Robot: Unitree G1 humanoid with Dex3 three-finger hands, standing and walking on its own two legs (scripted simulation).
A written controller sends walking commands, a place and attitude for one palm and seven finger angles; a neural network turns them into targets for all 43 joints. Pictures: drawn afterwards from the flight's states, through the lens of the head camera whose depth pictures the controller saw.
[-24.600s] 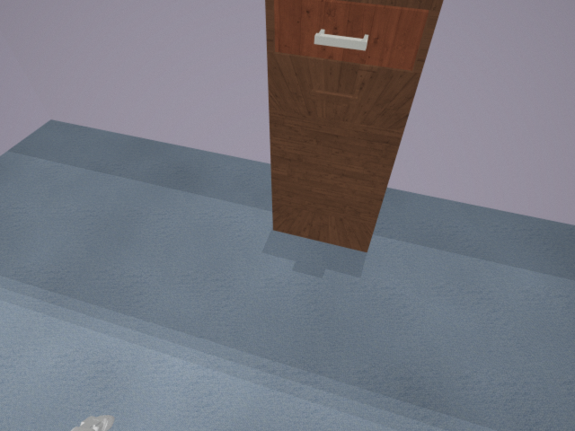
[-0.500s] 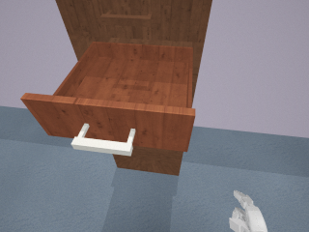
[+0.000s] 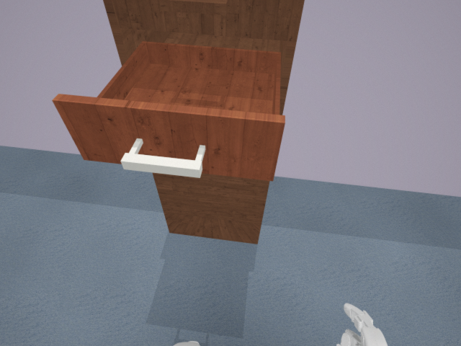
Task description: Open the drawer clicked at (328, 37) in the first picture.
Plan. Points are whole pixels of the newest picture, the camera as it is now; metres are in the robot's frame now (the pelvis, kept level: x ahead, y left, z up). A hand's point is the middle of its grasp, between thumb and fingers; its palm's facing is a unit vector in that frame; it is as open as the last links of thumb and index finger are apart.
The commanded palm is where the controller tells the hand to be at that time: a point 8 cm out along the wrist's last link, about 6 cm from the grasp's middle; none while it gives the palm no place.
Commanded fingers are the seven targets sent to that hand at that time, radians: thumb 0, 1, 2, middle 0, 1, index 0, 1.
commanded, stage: step back with the hand held close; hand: left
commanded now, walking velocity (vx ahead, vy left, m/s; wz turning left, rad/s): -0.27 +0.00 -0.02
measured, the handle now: (166, 156) +0.40 +0.13 +0.13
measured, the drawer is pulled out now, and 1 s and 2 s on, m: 0.30 0.30 0.30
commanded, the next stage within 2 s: stop stepping back and stand still in 0.34 s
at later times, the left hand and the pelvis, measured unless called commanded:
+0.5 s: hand out of the picture +0.05 +0.22 +0.32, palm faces +0.53 -0.73 -0.44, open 7.4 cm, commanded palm -0.02 +0.28 +0.32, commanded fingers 0.00 0.90 0.90 -0.20 -0.30 -0.20 -0.30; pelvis -0.17 +0.01 +0.01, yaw -3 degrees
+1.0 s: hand out of the picture -0.05 +0.24 +0.32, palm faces +0.52 -0.78 -0.35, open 7.4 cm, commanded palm -0.11 +0.30 +0.32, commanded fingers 0.00 0.90 0.90 -0.20 -0.30 -0.20 -0.30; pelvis -0.25 +0.02 +0.00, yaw -3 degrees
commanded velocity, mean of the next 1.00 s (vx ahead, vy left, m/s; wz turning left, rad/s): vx -0.02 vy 0.00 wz -0.01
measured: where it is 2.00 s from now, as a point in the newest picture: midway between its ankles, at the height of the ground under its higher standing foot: outside the picture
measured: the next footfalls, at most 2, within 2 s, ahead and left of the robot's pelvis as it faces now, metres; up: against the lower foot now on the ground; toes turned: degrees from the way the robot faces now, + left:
left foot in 0.10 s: +0.03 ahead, +0.13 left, +0.00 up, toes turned +3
right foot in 0.36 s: -0.12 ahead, -0.10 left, +0.00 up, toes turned -2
